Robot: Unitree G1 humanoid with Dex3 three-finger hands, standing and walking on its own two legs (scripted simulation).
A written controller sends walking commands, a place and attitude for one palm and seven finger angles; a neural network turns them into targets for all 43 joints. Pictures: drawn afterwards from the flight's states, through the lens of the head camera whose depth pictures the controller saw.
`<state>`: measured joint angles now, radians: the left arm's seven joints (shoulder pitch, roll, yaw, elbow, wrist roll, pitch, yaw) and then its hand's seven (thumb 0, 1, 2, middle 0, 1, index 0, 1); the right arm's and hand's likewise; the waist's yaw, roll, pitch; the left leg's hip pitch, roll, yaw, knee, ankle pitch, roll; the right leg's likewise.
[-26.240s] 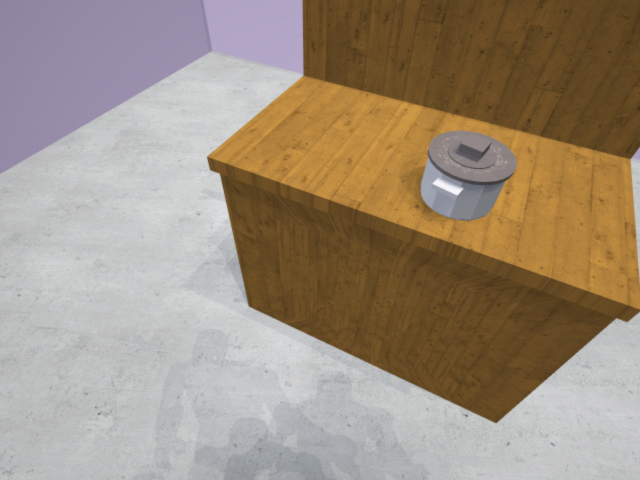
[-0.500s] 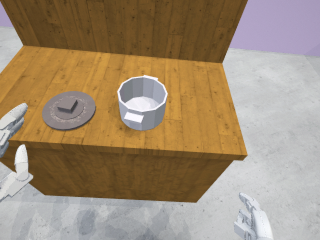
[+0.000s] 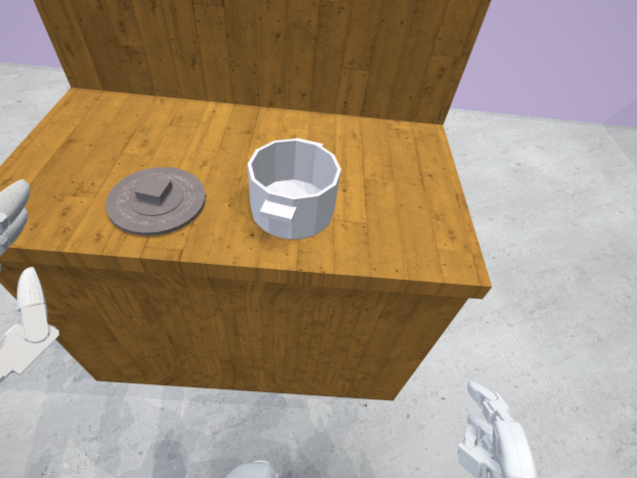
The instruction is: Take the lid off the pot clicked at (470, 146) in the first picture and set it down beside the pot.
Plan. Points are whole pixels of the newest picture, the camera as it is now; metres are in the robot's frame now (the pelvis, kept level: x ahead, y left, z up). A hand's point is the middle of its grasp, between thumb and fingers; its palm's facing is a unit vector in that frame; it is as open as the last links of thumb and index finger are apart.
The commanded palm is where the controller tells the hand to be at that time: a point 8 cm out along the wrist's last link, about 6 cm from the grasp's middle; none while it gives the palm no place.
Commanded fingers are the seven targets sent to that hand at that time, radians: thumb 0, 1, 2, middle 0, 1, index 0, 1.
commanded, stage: step back with the hand held close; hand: left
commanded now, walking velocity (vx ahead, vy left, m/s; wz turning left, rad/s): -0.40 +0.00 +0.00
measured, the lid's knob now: (154, 189) +0.55 +0.33 -0.01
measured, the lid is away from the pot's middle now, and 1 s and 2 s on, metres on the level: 0.25 0.25 0.25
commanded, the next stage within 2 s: stop stepping back and stand still in 0.84 s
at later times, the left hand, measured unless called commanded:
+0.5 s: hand (61, 369) +0.16 +0.22 +0.18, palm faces +0.34 -0.84 -0.42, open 7.4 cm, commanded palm +0.09 +0.26 +0.20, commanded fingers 0.00 0.90 0.90 -0.20 -0.30 -0.20 -0.30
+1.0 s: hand out of the picture +0.09 +0.21 +0.17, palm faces +0.21 -0.89 -0.40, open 7.4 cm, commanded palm +0.02 +0.27 +0.20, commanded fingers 0.00 0.90 0.90 -0.20 -0.30 -0.20 -0.30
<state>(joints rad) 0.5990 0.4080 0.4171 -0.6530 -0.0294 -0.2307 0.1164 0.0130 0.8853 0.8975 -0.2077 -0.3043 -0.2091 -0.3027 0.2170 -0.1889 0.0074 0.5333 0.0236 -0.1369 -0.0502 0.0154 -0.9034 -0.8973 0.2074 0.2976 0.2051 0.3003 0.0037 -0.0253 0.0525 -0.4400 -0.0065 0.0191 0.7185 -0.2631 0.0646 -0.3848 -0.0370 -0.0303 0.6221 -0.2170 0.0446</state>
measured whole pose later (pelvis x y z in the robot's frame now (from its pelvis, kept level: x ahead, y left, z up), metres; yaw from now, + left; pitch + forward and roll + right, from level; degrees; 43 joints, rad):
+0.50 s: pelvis -0.03 -0.02 +0.00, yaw +1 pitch +0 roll -3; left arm 0.59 0.41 0.41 -0.66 -0.03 -0.28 0.11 0.01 0.88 0.90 -0.21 -0.30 -0.21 -0.30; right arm 0.22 -0.17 -0.01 0.59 0.01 -0.15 -0.03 0.02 -0.90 -0.90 0.21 0.30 0.20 0.30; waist -0.02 -0.03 0.04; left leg -0.53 0.04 0.01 0.75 -0.34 0.02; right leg -0.37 0.01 -0.03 0.63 -0.26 0.02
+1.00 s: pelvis -0.12 +0.00 +0.00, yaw -2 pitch -1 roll -4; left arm 0.51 0.41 0.31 -0.57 -0.02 -0.22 0.05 0.01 0.89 0.90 -0.21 -0.30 -0.21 -0.30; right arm 0.23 -0.18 -0.01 0.62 0.02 -0.12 -0.01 0.01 -0.90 -0.90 0.21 0.30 0.21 0.30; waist -0.01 -0.02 0.00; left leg -0.60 0.01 -0.02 1.01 -0.40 -0.01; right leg -0.26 0.00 -0.04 0.62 -0.35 0.04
